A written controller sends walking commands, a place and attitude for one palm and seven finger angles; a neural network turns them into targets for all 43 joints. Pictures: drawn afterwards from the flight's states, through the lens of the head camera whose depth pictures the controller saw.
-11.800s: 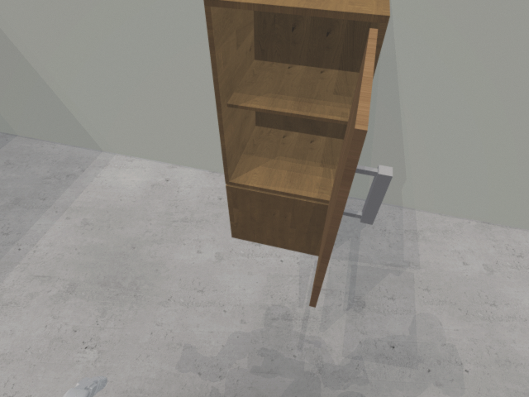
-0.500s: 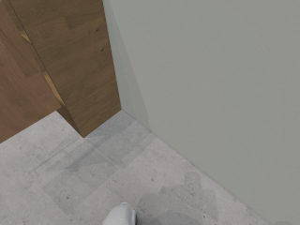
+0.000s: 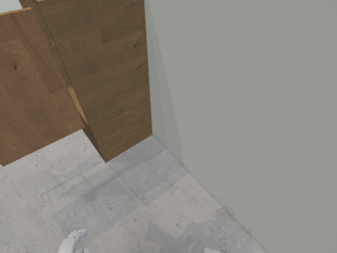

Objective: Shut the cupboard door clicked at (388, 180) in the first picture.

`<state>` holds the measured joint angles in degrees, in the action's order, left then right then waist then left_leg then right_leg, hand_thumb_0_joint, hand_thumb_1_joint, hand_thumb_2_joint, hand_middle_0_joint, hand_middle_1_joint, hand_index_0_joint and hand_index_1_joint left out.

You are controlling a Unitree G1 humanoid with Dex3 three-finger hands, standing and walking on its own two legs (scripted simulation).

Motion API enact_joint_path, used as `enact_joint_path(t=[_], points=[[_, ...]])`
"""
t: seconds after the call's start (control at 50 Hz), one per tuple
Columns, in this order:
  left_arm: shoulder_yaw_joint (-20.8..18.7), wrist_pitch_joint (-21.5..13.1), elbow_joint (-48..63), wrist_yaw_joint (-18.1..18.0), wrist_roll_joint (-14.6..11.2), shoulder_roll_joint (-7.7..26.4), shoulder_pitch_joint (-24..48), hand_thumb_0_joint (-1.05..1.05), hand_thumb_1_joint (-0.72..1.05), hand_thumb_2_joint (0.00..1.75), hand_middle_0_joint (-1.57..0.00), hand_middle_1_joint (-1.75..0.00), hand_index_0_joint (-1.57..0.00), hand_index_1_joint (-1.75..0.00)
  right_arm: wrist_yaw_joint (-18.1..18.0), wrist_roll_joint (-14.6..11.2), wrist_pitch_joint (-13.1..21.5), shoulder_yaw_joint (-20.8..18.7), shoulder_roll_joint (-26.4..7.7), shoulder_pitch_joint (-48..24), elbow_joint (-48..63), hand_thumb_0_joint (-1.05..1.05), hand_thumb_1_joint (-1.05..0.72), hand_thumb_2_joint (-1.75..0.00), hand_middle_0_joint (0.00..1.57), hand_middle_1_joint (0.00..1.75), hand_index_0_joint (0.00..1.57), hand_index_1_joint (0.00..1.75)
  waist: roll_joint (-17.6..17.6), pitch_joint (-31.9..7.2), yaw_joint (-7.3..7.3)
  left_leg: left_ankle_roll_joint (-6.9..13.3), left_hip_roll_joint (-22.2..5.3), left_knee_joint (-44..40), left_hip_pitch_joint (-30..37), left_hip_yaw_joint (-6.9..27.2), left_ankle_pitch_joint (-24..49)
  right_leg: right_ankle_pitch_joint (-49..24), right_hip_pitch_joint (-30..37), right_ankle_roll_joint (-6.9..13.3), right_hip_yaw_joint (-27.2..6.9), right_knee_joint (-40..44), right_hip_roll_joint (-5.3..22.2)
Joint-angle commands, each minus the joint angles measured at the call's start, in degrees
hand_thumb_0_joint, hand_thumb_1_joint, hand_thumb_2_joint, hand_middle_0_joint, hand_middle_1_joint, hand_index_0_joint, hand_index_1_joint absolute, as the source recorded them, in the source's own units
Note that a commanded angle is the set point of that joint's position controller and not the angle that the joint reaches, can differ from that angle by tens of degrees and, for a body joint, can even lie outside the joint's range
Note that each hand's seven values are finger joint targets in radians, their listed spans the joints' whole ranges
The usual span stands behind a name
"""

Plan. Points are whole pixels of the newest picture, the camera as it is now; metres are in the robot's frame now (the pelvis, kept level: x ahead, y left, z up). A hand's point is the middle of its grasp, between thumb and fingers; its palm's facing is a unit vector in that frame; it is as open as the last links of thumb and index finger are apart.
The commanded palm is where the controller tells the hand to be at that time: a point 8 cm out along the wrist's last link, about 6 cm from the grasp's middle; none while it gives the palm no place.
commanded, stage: turn to face it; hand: left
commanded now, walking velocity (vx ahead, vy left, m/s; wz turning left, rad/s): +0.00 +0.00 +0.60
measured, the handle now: out of the picture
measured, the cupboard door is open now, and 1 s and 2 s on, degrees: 89 89 89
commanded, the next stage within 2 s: take the last steps up to it in 0.90 s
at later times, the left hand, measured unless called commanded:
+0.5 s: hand out of the picture -0.05 +0.18 -0.16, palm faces +0.35 -0.90 -0.27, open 7.4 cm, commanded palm none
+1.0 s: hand out of the picture -0.10 +0.23 -0.16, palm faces +0.51 -0.82 -0.24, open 7.4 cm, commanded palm none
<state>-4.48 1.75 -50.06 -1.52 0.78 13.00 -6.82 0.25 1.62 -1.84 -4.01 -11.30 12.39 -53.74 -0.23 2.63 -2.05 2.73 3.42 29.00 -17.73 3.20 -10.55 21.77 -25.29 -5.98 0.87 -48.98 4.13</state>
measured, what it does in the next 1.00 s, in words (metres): steps on the spot, turning left: right foot, then left foot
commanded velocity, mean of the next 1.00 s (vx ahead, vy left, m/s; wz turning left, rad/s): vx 0.01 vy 0.00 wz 0.42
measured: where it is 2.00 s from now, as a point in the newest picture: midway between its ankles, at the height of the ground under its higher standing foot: outside the picture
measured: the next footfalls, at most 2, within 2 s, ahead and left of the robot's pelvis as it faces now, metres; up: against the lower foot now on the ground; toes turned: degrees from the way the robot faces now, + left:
right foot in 0.08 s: +0.06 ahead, -0.14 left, +0.00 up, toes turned +1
left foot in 0.58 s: -0.05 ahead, +0.10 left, +0.00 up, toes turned +26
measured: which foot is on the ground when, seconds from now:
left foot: down 0.00-0.08, up 0.10-0.56, down 0.58-1.00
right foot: up 0.00-0.06, down 0.08-0.58, up 0.60-1.00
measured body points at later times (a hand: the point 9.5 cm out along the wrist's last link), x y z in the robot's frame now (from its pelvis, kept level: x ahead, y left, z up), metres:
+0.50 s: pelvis -0.03 -0.03 +0.00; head +0.02 -0.02 +0.45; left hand -0.07 +0.22 -0.14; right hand +0.15 -0.25 -0.14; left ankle -0.08 +0.10 -0.69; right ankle +0.02 -0.14 -0.74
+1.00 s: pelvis -0.08 +0.01 +0.01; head -0.07 +0.03 +0.46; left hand -0.13 +0.27 -0.14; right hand +0.09 -0.17 -0.13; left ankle -0.08 +0.08 -0.74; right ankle -0.01 -0.14 -0.67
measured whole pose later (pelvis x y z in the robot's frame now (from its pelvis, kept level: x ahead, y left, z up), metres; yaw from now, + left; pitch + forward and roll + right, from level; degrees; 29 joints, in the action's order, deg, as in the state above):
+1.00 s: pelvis -0.08 +0.01 +0.01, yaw +29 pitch -2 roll -1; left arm -3.5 3.6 -55.0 -1.5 0.8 13.9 -9.7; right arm -0.7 1.2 -2.0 -1.8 -9.5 12.5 -54.8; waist 0.9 3.5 -0.5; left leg 4.3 3.5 23.6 -12.0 1.4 -9.9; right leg 22.5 -23.5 -5.7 1.1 -56.4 4.1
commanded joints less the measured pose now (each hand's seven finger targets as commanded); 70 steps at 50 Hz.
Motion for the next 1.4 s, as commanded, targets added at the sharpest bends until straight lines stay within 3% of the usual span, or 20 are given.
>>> enact_joint_path(t=[0.0, 0.04, 0.06, 0.08, 0.1, 0.14, 0.2, 0.44, 0.52, 0.56, 0.58, 0.7, 1.0, 1.12, 1.14, 1.16, 1.18, 1.26, 1.32, 1.38], points=[[-0.49, -1.52, 4.15, -0.24, -0.75, 3.88, -4.75, 0.0, 0.9, 0.9, -0.2, -0.3, -0.2, -0.3, -0.75, -0.33, 0.87, -3.13, -11.33, -0.46, 4.55, 0.0, -0.9, -0.9, 0.2, 0.3, 0.2, 0.3, -8.66, -6.41, 1.91, 7.03, -13.69, -3.85, 3.26, 18.71, 22.66, -0.72, 8.92, 0.89, 0.29, 13.83, -2.86], [-0.95, -2.62, 3.55, -0.6, -0.57, 6.93, -9.02, 0.0, 0.9, 0.9, -0.2, -0.3, -0.2, -0.3, -0.42, -1.18, 0.9, -2.95, -9.17, -0.43, 5.14, 0.0, -0.9, -0.9, 0.2, 0.3, 0.2, 0.3, -2.16, -9.58, 4.11, 1.68, -8.57, 4.06, -4.62, 14.99, 13.17, -13.13, 24.03, 1.95, -3.4, 30.41, 2.28], [-2.09, -2.95, 3.52, -1.05, 0.45, 13.03, -9.82, 0.0, 0.9, 0.9, -0.2, -0.3, -0.2, -0.3, -0.16, -1.65, 0.99, -2.22, -4.55, 1.1, 6.04, 0.0, -0.9, -0.9, 0.2, 0.3, 0.2, 0.3, 15.81, -10.33, 4.25, -4.02, 0.45, 16.86, -16.35, 3.17, -13.06, -23.73, 32.37, 7.4, -17.36, 33.74, 19.09], [-2.05, -2.55, 3.91, -0.95, 0.3, 14.63, -9.54, 0.0, 0.9, 0.9, -0.2, -0.3, -0.2, -0.3, -0.44, -1.09, 0.73, -2.82, -6.45, 0.74, 6.38, 0.0, -0.9, -0.9, 0.2, 0.3, 0.2, 0.3, 14.94, -9.44, 4.0, -5.36, 0.54, 29.27, -16.68, 0.97, -24.84, -35.0, 24.84, 13.53, -20.44, 31.19, 27.48], [-1.51, -2.55, 4.53, -1.09, 0.12, 11.94, -6.94, 0.0, 0.9, 0.9, -0.2, -0.3, -0.2, -0.3, -0.37, -0.67, -0.15, -3.07, -7.53, 0.9, 5.64, 0.0, -0.9, -0.9, 0.2, 0.3, 0.2, 0.3, 8.79, -7.08, 2.79, -5.17, -1.59, 37.63, -15.41, 3.08, -21.49, -32.89, 18.71, 15.13, -15.1, 30.92, 24.56], [-0.35, -2.46, 5.36, -0.91, -0.13, 8.63, -1.13, 0.0, 0.9, 0.9, -0.2, -0.3, -0.2, -0.3, 0.32, -0.22, -1.33, -3.1, -6.79, 1.86, 3.49, 0.0, -0.9, -0.9, 0.2, 0.3, 0.2, 0.3, 7.77, -2.28, 0.07, -6.25, -3.71, 43.43, -15.64, 1.34, -14.74, -28.04, 14.71, 12.65, -7.98, 31.0, 17.81], [0.22, -2.78, 4.68, -0.8, -0.02, 7.1, -2.76, 0.0, 0.9, 0.9, -0.2, -0.3, -0.2, -0.3, 0.99, -0.31, -1.69, -2.48, -5.8, 2.44, 2.94, 0.0, -0.9, -0.9, 0.2, 0.3, 0.2, 0.3, 9.24, -1.68, 0.35, -7.28, -4.59, 43.18, -16.17, -1.33, -10.29, -31.96, 17.0, 10.76, -0.06, 29.56, 14.83], [-1.39, -1.45, 0.9, -0.38, 0.98, 11.68, -10.7, 0.0, 0.9, 0.9, -0.2, -0.3, -0.2, -0.3, 1.09, -1.05, -1.11, -0.69, -5.46, -6.99, 5.79, 0.0, -0.9, -0.9, 0.2, 0.3, 0.2, 0.3, 14.39, -4.49, 5.18, -6.53, -4.6, 17.85, -5.93, -8.56, -16.62, -33.65, 21.3, 12.99, 4.16, 25.81, 18.47], [-1.73, -0.7, 0.39, 0.04, 0.12, 11.25, -9.06, 0.0, 0.9, 0.9, -0.2, -0.3, -0.2, -0.3, 0.78, -0.99, 0.31, -0.96, -8.2, -1.01, 4.7, 0.0, -0.9, -0.9, 0.2, 0.3, 0.2, 0.3, 8.0, -7.82, 1.13, -4.67, -4.83, -4.91, 11.45, -8.33, -1.27, -26.73, 12.99, 7.09, 9.22, 14.22, 16.44], [0.03, 0.03, 4.25, 0.45, -0.31, 4.84, -5.44, 0.0, 0.9, 0.9, -0.2, -0.3, -0.2, -0.3, -0.1, -0.84, 0.76, -3.56, -19.57, 4.28, 3.94, 0.0, -0.9, -0.9, 0.2, 0.3, 0.2, 0.3, -19.89, -7.92, -2.72, 5.61, -27.14, -10.74, 20.79, 19.73, 30.05, 17.15, -10.3, -0.2, 8.39, -7.75, 4.15], [0.15, 0.61, 4.4, 0.06, 0.09, 6.45, -3.42, 0.0, 0.9, 0.9, -0.2, -0.3, -0.2, -0.3, -0.29, -0.88, 0.22, -3.22, -19.08, 5.71, 2.96, 0.0, -0.9, -0.9, 0.2, 0.3, 0.2, 0.3, -12.48, -7.57, -2.99, 8.61, -29.04, -8.58, 18.61, 15.35, 31.62, 15.58, -9.11, 0.94, 3.76, -13.07, 5.01], [-0.52, 0.71, -1.34, 0.8, 0.17, 7.1, -7.13, 0.0, 0.9, 0.9, -0.2, -0.3, -0.2, -0.3, -1.41, -0.91, 1.15, -0.74, -11.94, -4.58, 4.97, 0.0, -0.9, -0.9, 0.2, 0.3, 0.2, 0.3, -9.42, -1.91, 1.96, 4.43, -15.89, -10.36, 11.11, 6.26, 23.34, -0.87, -6.71, 0.19, 0.77, -18.71, 2.81], [0.71, 0.51, -0.93, -0.13, -0.3, 3.44, -1.36, 0.0, 0.9, 0.9, -0.2, -0.3, -0.2, -0.3, -1.82, -0.24, 1.06, -0.71, -9.31, 3.56, 0.45, 0.0, -0.9, -0.9, 0.2, 0.3, 0.2, 0.3, -7.58, -3.51, -0.21, 8.3, -17.37, -13.71, 10.52, 17.68, 7.54, 4.43, 0.92, 1.26, -0.88, -0.71, -0.22], [0.75, -1.35, -4.9, 0.71, 0.07, 2.08, -12.34, 0.0, 0.9, 0.9, -0.2, -0.3, -0.2, -0.3, -1.4, -0.38, 1.08, -0.74, -7.97, 2.63, -1.04, 0.0, -0.9, -0.9, 0.2, 0.3, 0.2, 0.3, -4.94, -3.01, 4.43, 4.05, -10.43, -12.1, -6.35, 14.89, -21.09, -2.36, 25.76, 4.02, 3.17, 25.35, -3.28], [0.1, -1.98, -5.99, 0.37, 0.75, 4.79, -16.29, 0.0, 0.9, 0.9, -0.2, -0.3, -0.2, -0.3, -1.23, -0.82, 1.18, -0.41, -4.99, 2.99, -0.98, 0.0, -0.9, -0.9, 0.2, 0.3, 0.2, 0.3, 3.16, -2.48, 6.13, 1.11, -5.66, -1.14, -15.34, 9.61, -22.49, 4.46, 33.56, 5.9, -4.48, 33.25, 3.2], [-0.98, -2.23, -6.03, -0.24, 1.54, 10.11, -18.86, 0.0, 0.9, 0.9, -0.2, -0.3, -0.2, -0.3, -1.07, -1.27, 1.42, 0.36, -1.3, 2.21, 0.86, 0.0, -0.9, -0.9, 0.2, 0.3, 0.2, 0.3, 19.32, 0.13, 7.37, -2.5, 1.51, 15.87, -26.4, -0.91, -22.06, 20.33, 34.09, 11.36, -25.87, 42.73, 19.35], [-0.74, -2.12, -5.2, -0.57, 0.3, 10.73, -17.17, 0.0, 0.9, 0.9, -0.2, -0.3, -0.2, -0.3, -0.59, 0.04, 1.15, -0.87, -6.27, -1.34, 1.75, 0.0, -0.9, -0.9, 0.2, 0.3, 0.2, 0.3, 11.23, 5.82, 7.18, -2.65, -2.6, 24.32, -25.94, 0.94, -19.81, 25.31, 21.74, 13.87, -28.34, 46.17, 24.69], [1.09, -4.68, -5.71, -0.24, -0.17, 3.19, -12.02, 0.0, 0.9, 0.9, -0.2, -0.3, -0.2, -0.3, 0.87, 0.44, 0.52, -1.2, -3.57, 4.56, -2.4, 0.0, -0.9, -0.9, 0.2, 0.3, 0.2, 0.3, 5.8, 9.58, 1.57, -3.59, -5.63, 33.18, -20.63, -0.79, -3.79, 8.59, 13.93, 9.86, -11.98, 44.56, 13.87], [1.67, -5.52, -8.06, -0.18, -0.13, 1.58, -16.72, 0.0, 0.9, 0.9, -0.2, -0.3, -0.2, -0.3, 0.94, 0.2, 0.63, -1.06, -2.11, 5.78, -3.11, 0.0, -0.9, -0.9, 0.2, 0.3, 0.2, 0.3, 7.49, 8.47, 2.08, -4.82, -5.91, 34.67, -21.2, -2.45, 1.45, -2.17, 17.02, 8.67, -4.8, 43.33, 11.41], [2.02, -6.16, -10.64, -0.29, 0.15, 0.72, -21.81, 0.0, 0.9, 0.9, -0.2, -0.3, -0.2, -0.3, 1.19, 0.01, 0.92, -1.11, -2.04, 2.18, -2.1, 0.0, -0.9, -0.9, 0.2, 0.3, 0.2, 0.3, 8.15, 8.8, 3.68, -5.14, -7.44, 33.03, -23.37, -3.02, 3.14, -5.66, 19.92, 9.63, -4.93, 43.06, 12.14]])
